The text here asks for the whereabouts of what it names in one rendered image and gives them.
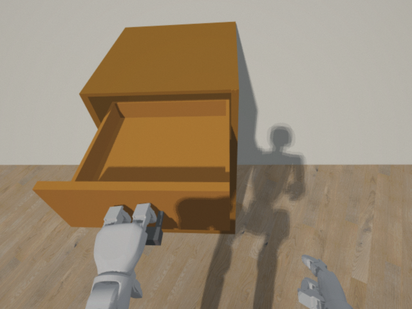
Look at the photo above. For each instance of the handle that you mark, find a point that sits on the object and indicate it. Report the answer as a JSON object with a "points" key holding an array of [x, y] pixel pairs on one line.
{"points": [[154, 234]]}

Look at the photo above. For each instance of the drawer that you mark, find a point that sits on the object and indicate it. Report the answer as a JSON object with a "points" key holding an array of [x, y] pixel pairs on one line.
{"points": [[173, 154]]}

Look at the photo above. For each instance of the cabinet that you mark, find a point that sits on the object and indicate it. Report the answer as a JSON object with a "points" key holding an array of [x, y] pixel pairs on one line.
{"points": [[172, 62]]}

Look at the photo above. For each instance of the robot right hand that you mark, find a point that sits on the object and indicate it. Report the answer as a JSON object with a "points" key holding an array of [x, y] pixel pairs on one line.
{"points": [[315, 294]]}

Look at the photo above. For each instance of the left robot forearm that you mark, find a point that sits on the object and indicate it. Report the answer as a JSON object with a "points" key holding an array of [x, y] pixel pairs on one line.
{"points": [[110, 291]]}

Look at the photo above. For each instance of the robot left hand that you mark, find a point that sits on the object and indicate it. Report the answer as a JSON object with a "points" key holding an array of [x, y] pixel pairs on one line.
{"points": [[120, 243]]}

